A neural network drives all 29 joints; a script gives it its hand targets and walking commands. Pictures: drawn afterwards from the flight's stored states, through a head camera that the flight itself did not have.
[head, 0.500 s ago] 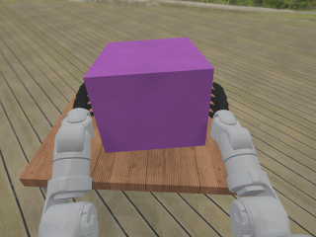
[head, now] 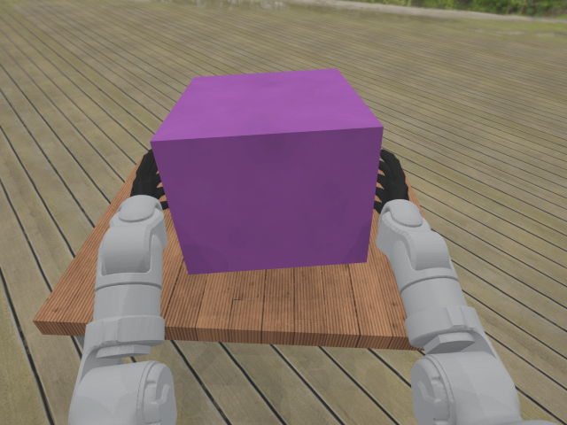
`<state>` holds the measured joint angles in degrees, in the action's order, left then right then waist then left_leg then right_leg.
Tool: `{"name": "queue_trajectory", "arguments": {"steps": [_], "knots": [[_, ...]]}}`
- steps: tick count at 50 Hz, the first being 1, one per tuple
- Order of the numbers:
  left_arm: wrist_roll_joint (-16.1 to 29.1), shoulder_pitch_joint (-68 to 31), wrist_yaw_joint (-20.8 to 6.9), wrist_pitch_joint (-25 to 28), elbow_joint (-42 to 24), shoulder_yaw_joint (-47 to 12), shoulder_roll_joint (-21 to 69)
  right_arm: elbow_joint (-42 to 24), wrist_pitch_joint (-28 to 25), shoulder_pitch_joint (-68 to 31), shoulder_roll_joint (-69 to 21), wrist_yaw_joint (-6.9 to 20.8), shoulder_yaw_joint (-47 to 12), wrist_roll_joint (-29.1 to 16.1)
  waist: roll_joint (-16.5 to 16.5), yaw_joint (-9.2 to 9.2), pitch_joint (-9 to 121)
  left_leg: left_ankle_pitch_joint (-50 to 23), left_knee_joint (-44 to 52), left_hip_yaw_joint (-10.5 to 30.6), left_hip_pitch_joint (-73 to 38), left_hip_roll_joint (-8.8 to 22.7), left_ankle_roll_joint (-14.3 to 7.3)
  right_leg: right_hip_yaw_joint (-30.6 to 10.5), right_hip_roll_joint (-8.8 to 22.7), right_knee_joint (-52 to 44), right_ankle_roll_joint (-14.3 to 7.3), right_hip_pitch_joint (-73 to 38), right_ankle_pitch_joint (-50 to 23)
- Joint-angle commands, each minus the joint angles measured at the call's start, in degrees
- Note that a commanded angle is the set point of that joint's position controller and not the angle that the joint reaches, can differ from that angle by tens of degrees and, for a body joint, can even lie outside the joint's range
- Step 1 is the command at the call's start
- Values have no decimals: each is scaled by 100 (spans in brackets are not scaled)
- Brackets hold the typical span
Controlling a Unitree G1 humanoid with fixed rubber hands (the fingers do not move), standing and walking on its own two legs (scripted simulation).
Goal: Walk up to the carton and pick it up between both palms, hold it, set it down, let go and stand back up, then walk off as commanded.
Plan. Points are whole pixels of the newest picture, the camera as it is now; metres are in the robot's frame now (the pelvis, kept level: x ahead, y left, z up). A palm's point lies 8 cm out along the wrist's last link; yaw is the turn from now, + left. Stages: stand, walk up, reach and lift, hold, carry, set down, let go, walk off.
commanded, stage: hold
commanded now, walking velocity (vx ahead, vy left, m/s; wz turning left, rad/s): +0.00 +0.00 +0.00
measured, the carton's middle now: (271, 159) +0.47 +0.01 +0.19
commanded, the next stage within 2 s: none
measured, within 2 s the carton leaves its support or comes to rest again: neither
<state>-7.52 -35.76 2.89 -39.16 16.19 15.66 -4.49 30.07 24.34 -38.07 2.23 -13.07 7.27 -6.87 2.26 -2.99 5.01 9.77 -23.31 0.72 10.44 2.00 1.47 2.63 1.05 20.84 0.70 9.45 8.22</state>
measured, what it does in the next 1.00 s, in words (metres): stands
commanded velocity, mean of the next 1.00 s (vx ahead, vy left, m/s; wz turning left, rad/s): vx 0.00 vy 0.00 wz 0.00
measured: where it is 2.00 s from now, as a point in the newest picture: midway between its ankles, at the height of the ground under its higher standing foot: outside the picture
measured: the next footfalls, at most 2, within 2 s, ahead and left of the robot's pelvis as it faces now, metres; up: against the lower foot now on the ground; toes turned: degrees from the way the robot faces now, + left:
none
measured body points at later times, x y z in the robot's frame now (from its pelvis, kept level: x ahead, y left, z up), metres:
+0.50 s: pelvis +0.00 +0.00 +0.00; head -0.06 +0.02 +0.45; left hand +0.38 +0.18 +0.19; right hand +0.38 -0.16 +0.19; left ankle +0.03 +0.13 -0.74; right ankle +0.04 -0.13 -0.74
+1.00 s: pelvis +0.00 +0.00 +0.00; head -0.06 +0.02 +0.45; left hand +0.38 +0.19 +0.19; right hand +0.38 -0.16 +0.19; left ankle +0.03 +0.13 -0.74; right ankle +0.04 -0.13 -0.74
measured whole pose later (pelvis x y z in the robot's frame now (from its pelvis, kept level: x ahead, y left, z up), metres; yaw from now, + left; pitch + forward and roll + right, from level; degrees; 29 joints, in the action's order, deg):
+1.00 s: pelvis +0.00 +0.00 +0.00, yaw +0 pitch -3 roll -1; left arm -7.5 -35.7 2.6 -39.7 15.4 15.6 -4.5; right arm 29.2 24.8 -38.1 2.3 -13.2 7.3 -7.1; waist 2.3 -3.0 5.0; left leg 9.7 -23.3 0.7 10.4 2.0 1.5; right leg 2.6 1.0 20.8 0.7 9.4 8.1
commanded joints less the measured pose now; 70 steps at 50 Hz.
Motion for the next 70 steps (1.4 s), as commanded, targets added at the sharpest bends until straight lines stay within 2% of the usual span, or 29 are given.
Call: {"name": "queue_trajectory", "arguments": {"steps": [1, 10, 14, 20, 30, 39, 51, 60, 65, 70], "knots": [[590, -4290, -1129, 497, -1426, -2752, 3792, -2166, -520, -5102, -3060, 1156, -2235, -829, -549, -144, 2601, -1315, 403, 65, -1102, -534, 62, -24, -429, -544, -29, -1407, -769], [708, -4113, -1102, 412, -1954, -2929, 3763, -2748, -403, -4986, -3068, 984, -2572, -1140, -536, -170, 3029, -2000, 173, 86, -1296, -583, 140, -84, -463, -408, 37, -1728, -1661], [706, -4033, -1106, 354, -1929, -2911, 3771, -2792, -310, -4970, -3049, 948, -2603, -1187, -502, -178, 3021, -1954, 179, 101, -1262, -582, 147, -105, -465, -404, 43, -1764, -1688], [501, -4103, -1190, 271, -1608, -2639, 3636, -2279, -187, -4922, -2971, 981, -2349, -1009, -546, -186, 2533, -1428, 347, 74, -1092, -555, 107, -73, -431, -487, 28, -1566, -1070], [461, -4464, -1217, 373, -1082, -2467, 3701, -1909, -301, -5291, -3042, 1160, -2009, -727, -499, -109, 2320, -549, 592, 55, -802, -507, -13, -45, -402, -585, -37, -1252, -180], [402, -4521, -1256, 462, -810, -2415, 3708, -1630, -453, -5318, -3008, 1263, -1789, -509, -488, -126, 2159, -112, 731, 23, -645, -493, -65, -4, -368, -618, -57, -1134, 157], [457, -4294, -1186, 468, -1194, -2577, 3744, -1921, -500, -5125, -3013, 1204, -2063, -701, -547, -138, 2380, -904, 525, 43, -967, -516, 30, 9, -413, -583, -49, -1306, -393], [598, -4104, -1152, 400, -1767, -2801, 3727, -2429, -402, -4927, -3004, 1055, -2400, -1002, -569, -170, 2778, -1757, 269, 79, -1253, -559, 123, -49, -450, -469, 1, -1601, -1269], [679, -4050, -1137, 364, -1948, -2918, 3753, -2717, -359, -4944, -3011, 983, -2534, -1129, -568, -201, 2958, -1976, 184, 91, -1304, -570, 163, -75, -469, -415, 16, -1711, -1580], [703, -4146, -1123, 346, -1974, -2919, 3743, -2691, -282, -4945, -3052, 954, -2553, -1155, -571, -208, 2935, -1891, 196, 94, -1268, -577, 160, -100, -457, -413, 26, -1687, -1560]]}}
